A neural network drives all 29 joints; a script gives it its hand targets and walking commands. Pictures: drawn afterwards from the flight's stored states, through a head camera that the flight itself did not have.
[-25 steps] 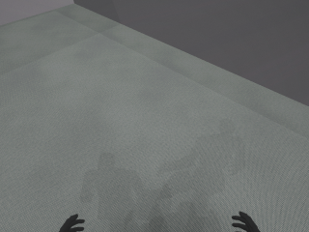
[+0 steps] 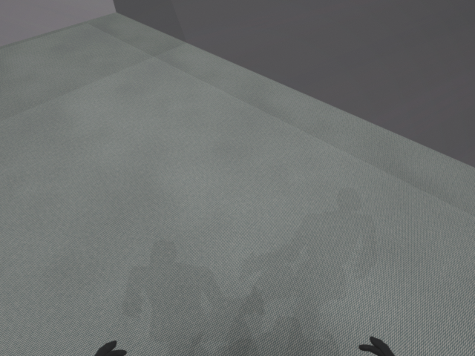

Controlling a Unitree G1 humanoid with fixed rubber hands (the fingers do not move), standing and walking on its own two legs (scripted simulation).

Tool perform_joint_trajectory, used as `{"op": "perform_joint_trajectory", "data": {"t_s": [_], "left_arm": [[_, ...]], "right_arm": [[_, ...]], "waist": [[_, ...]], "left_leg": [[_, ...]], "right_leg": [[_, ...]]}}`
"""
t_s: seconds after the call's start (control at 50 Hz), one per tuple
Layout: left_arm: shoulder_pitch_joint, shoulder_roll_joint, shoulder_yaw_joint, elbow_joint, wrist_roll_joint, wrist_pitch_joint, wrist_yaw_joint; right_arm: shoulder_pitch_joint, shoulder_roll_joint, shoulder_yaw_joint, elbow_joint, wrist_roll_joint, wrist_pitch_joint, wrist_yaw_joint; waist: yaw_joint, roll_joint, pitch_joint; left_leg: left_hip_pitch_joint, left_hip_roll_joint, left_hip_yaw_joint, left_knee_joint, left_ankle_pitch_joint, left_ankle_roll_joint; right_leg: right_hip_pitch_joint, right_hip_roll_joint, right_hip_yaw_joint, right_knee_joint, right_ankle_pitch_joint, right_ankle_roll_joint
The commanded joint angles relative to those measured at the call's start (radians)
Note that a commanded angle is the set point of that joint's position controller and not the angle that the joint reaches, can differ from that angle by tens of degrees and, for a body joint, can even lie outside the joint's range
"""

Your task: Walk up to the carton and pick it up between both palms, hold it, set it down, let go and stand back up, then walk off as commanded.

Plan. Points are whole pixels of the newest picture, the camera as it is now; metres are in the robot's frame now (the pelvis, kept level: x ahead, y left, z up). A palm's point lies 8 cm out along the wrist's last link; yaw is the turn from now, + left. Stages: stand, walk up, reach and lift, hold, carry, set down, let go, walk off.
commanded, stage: stand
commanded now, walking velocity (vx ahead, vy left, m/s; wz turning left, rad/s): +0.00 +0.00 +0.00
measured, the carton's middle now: out of the picture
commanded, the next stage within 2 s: walk up in 0.82 s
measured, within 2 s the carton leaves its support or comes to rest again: neither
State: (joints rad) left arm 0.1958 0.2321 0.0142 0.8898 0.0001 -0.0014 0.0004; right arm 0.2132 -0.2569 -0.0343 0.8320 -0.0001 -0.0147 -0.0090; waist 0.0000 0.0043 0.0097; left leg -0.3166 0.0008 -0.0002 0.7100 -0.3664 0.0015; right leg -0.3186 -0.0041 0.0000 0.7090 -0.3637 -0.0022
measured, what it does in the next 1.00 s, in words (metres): stands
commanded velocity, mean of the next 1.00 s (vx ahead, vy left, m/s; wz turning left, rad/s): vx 0.00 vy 0.00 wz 0.00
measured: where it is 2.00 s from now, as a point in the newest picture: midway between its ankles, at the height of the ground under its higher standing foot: outside the picture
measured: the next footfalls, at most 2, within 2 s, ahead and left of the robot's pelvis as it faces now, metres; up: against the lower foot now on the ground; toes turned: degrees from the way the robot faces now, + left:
left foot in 1.32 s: -0.02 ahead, +0.14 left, +0.00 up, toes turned +2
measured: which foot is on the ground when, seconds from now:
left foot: down 0.00-1.00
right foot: down 0.00-1.00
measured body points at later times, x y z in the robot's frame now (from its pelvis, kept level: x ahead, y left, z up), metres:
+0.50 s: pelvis -0.02 +0.00 +0.00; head -0.03 +0.00 +0.45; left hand +0.07 +0.25 -0.13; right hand +0.08 -0.27 -0.13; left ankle +0.01 +0.12 -0.72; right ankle +0.01 -0.12 -0.72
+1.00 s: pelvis -0.02 +0.00 +0.00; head -0.03 +0.00 +0.45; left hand +0.06 +0.25 -0.14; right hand +0.07 -0.27 -0.13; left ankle +0.01 +0.12 -0.72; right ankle +0.01 -0.12 -0.72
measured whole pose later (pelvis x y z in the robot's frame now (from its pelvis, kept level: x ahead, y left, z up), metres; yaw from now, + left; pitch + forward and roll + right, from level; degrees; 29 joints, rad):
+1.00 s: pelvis -0.02 +0.00 +0.00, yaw +0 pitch -3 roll +0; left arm 0.20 0.24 0.01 0.98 0.00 0.00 0.00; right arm 0.21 -0.26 -0.03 0.94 0.00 -0.02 -0.01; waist 0.00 0.00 0.01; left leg -0.31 0.00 0.00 0.70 -0.34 0.00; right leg -0.32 0.00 0.00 0.71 -0.34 0.00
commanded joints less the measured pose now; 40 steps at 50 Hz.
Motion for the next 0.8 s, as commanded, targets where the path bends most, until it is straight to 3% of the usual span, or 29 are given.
{"op": "perform_joint_trajectory", "data": {"t_s": [0.0, 0.02, 0.06, 0.1, 0.14, 0.16, 0.2, 0.22, 0.24, 0.26, 0.28, 0.3, 0.32, 0.38, 0.4, 0.44, 0.48, 0.5, 0.54, 0.58, 0.6, 0.64, 0.66, 0.68, 0.7, 0.72, 0.74, 0.76, 0.78], "left_arm": [[-0.078, 0.263, 0.064, -0.013, 0.023, -0.06, 0.008], [-0.112, 0.282, 0.071, -0.031, 0.02, -0.059, 0.008], [-0.074, 0.253, 0.068, -0.014, 0.016, -0.053, 0.007], [-0.09, 0.27, 0.066, -0.002, 0.015, -0.05, 0.008], [-0.106, 0.275, 0.068, -0.002, 0.018, -0.052, 0.012], [-0.086, 0.26, 0.068, -0.008, 0.014, -0.056, 0.014], [-0.099, 0.276, 0.07, 0.004, 0.021, -0.048, 0.013], [-0.102, 0.292, 0.072, 0.011, 0.025, -0.047, 0.012], [-0.119, 0.287, 0.065, 0.013, 0.022, -0.05, 0.014], [-0.106, 0.275, 0.064, 0.019, 0.018, -0.054, 0.008], [-0.116, 0.288, 0.062, 0.021, 0.02, -0.058, 0.008], [-0.126, 0.28, 0.065, 0.008, 0.014, -0.056, 0.005], [-0.112, 0.27, 0.055, 0.015, 0.017, -0.053, 0.005], [-0.101, 0.274, 0.061, 0.039, 0.013, -0.043, 0.011], [-0.105, 0.274, 0.057, 0.042, 0.021, -0.043, 0.013], [-0.103, 0.265, 0.059, 0.033, 0.021, -0.048, 0.008], [-0.14, 0.31, 0.068, 0.032, 0.021, -0.041, 0.006], [-0.122, 0.281, 0.063, 0.041, 0.014, -0.042, 0.005], [-0.115, 0.282, 0.061, 0.05, 0.018, -0.038, 0.003], [-0.105, 0.278, 0.062, 0.055, 0.015, -0.048, 0.004], [-0.085, 0.271, 0.06, 0.057, 0.014, -0.056, 0.008], [-0.099, 0.277, 0.054, 0.061, 0.021, -0.048, 0.007], [-0.105, 0.293, 0.066, 0.057, 0.014, -0.052, 0.009], [-0.087, 0.277, 0.058, 0.062, 0.011, -0.053, 0.009], [-0.097, 0.287, 0.059, 0.07, 0.017, -0.055, 0.007], [-0.105, 0.277, 0.055, 0.058, 0.02, -0.055, 0.01], [-0.114, 0.292, 0.062, 0.065, 0.015, -0.055, 0.011], [-0.104, 0.28, 0.054, 0.063, 0.014, -0.056, 0.012], [-0.096, 0.281, 0.056, 0.061, 0.013, -0.052, 0.01]], "right_arm": [[-0.055, -0.258, -0.042, 0.003, -0.022, -0.047, -0.019], [-0.065, -0.259, -0.048, 0.003, -0.022, -0.047, -0.015], [-0.077, -0.254, -0.045, 0.009, -0.03, -0.054, -0.012], [-0.089, -0.266, -0.044, 0.018, -0.023, -0.049, -0.011], [-0.082, -0.255, -0.045, 0.02, -0.027, -0.048, -0.012], [-0.082, -0.259, -0.043, 0.024, -0.027, -0.045, -0.013], [-0.088, -0.258, -0.046, 0.038, -0.024, -0.045, -0.012], [-0.085, -0.264, -0.043, 0.035, -0.016, -0.044, -0.01], [-0.088, -0.257, -0.042, 0.035, -0.017, -0.045, -0.01], [-0.063, -0.236, -0.042, 0.04, -0.022, -0.045, -0.011], [-0.063, -0.248, -0.038, 0.046, -0.019, -0.045, -0.008], [-0.051, -0.261, -0.044, 0.051, -0.015, -0.044, -0.01], [-0.053, -0.281, -0.046, 0.065, -0.021, -0.046, -0.011], [-0.098, -0.238, -0.036, 0.056, -0.02, -0.045, -0.014], [-0.082, -0.253, -0.032, 0.063, -0.014, -0.043, -0.013], [-0.084, -0.258, -0.039, 0.067, -0.023, -0.041, -0.008], [-0.075, -0.259, -0.038, 0.081, -0.016, -0.038, -0.004], [-0.08, -0.259, -0.035, 0.087, -0.019, -0.039, -0.004], [-0.097, -0.265, -0.036, 0.091, -0.024, -0.044, -0.004], [-0.081, -0.258, -0.033, 0.093, -0.027, -0.045, -0.003], [-0.082, -0.262, -0.034, 0.092, -0.027, -0.042, -0.002], [-0.085, -0.277, -0.043, 0.104, -0.02, -0.043, -0.003], [-0.086, -0.245, -0.033, 0.108, -0.015, -0.042, -0.007], [-0.077, -0.257, -0.03, 0.113, -0.022, -0.044, -0.008], [-0.081, -0.277, -0.034, 0.106, -0.022, -0.045, -0.008], [-0.083, -0.27, -0.036, 0.093, -0.014, -0.044, -0.009], [-0.067, -0.255, -0.034, 0.109, -0.017, -0.044, -0.01], [-0.06, -0.261, -0.034, 0.109, -0.019, -0.045, -0.008], [-0.073, -0.274, -0.037, 0.104, -0.022, -0.045, -0.008]], "waist": [[-0.002, -0.031, -0.033], [-0.002, -0.028, -0.017], [0.021, 0.059, -0.048], [0.011, -0.01, -0.039], [0.003, -0.04, -0.011], [0.013, 0.012, -0.025], [0.002, 0.022, -0.037], [0.012, 0.023, -0.018], [0.0, -0.048, 0.027], [-0.01, -0.059, -0.049], [-0.011, -0.028, -0.005], [0.0, -0.062, -0.017], [0.006, -0.005, 0.015], [0.009, 0.009, 0.036], [0.002, -0.056, 0.073], [0.008, -0.023, 0.03], [-0.005, -0.074, 0.047], [0.007, -0.024, 0.071], [0.003, 0.022, 0.082], [0.007, -0.007, 0.06], [0.013, -0.029, 0.036], [0.001, -0.008, 0.043], [0.006, -0.055, 0.028], [0.013, 0.004, 0.016], [0.002, 0.008, -0.001], [0.003, -0.06, 0.013], [0.001, -0.086, 0.018], [-0.001, -0.06, 0.011], [0.007, 0.004, -0.015]], "left_leg": [[0.064, 0.104, -0.13, -0.206, 0.215, 0.069], [0.058, 0.098, -0.126, -0.215, 0.215, 0.068], [0.049, 0.121, -0.162, -0.24, 0.223, 0.08], [0.053, 0.112, -0.149, -0.229, 0.227, 0.072], [0.043, 0.101, -0.133, -0.223, 0.239, 0.075], [0.063, 0.1, -0.131, -0.219, 0.235, 0.077], [0.07, 0.106, -0.135, -0.229, 0.218, 0.072], [0.05, 0.1, -0.132, -0.231, 0.184, 0.066], [0.033, 0.097, -0.135, -0.228, 0.179, 0.072], [0.081, 0.085, -0.107, -0.192, 0.184, 0.073], [0.078, 0.081, -0.116, -0.214, 0.181, 0.068], [0.086, 0.086, -0.131, -0.234, 0.186, 0.06], [0.056, 0.101, -0.151, -0.243, 0.178, 0.071], [0.024, 0.117, -0.163, -0.262, 0.133, 0.077], [-0.007, 0.105, -0.167, -0.264, 0.107, 0.075], [0.019, 0.086, -0.151, -0.265, 0.063, 0.069], [0.033, 0.079, -0.128, -0.253, 0.059, 0.062], [0.029, 0.077, -0.152, -0.271, 0.028, 0.068], [0.021, 0.101, -0.161, -0.298, -0.004, 0.067], [0.002, 0.105, -0.172, -0.303, 0.05, 0.07], [0.001, 0.111, -0.174, -0.286, 0.066, 0.067], [0.023, 0.097, -0.152, -0.278, 0.141, 0.062], [0.032, 0.092, -0.145, -0.264, 0.191, 0.059], [0.055, 0.102, -0.148, -0.254, 0.188, 0.066], [0.071, 0.102, -0.137, -0.256, 0.22, 0.061], [0.053, 0.091, -0.137, -0.245, 0.21, 0.057], [0.055, 0.087, -0.126, -0.244, 0.22, 0.058], [0.08, 0.09, -0.136, -0.252, 0.215, 0.061], [0.076, 0.104, -0.137, -0.241, 0.206, 0.067]], "right_leg": [[0.055, -0.107, 0.135, -0.23, 0.176, -0.085], [0.032, -0.097, 0.117, -0.207, 0.19, -0.078], [0.077, -0.09, 0.097, -0.181, 0.192, -0.075], [0.068, -0.101, 0.11, -0.206, 0.227, -0.07], [0.058, -0.104, 0.116, -0.219, 0.226, -0.079], [0.048, -0.108, 0.132, -0.206, 0.229, -0.081], [0.062, -0.101, 0.114, -0.217, 0.214, -0.076], [0.046, -0.098, 0.122, -0.224, 0.183, -0.078], [0.02, -0.113, 0.143, -0.252, 0.169, -0.08], [0.035, -0.127, 0.159, -0.263, 0.147, -0.084], [0.006, -0.13, 0.168, -0.269, 0.133, -0.085], [0.013, -0.117, 0.147, -0.268, 0.102, -0.075], [0.011, -0.123, 0.158, -0.258, 0.097, -0.08], [0.011, -0.105, 0.139, -0.262, 0.11, -0.073], [0.005, -0.116, 0.144, -0.291, 0.062, -0.075], [0.011, -0.117, 0.175, -0.301, -0.01, -0.079], [-0.027, -0.117, 0.173, -0.329, -0.078, -0.071], [-0.038, -0.112, 0.173, -0.326, -0.07, -0.072], [-0.035, -0.096, 0.148, -0.309, -0.043, -0.068], [0.022, -0.085, 0.124, -0.274, 0.031, -0.065], [0.04, -0.103, 0.15, -0.286, 0.051, -0.063], [0.036, -0.115, 0.144, -0.287, 0.119, -0.066], [0.057, -0.114, 0.139, -0.28, 0.156, -0.066], [0.041, -0.113, 0.145, -0.268, 0.17, -0.068], [0.046, -0.118, 0.138, -0.267, 0.165, -0.071], [0.054, -0.129, 0.158, -0.293, 0.18, -0.08], [0.051, -0.125, 0.16, -0.296, 0.171, -0.074], [0.038, -0.127, 0.158, -0.291, 0.167, -0.077], [0.042, -0.125, 0.157, -0.283, 0.163, -0.075]]}}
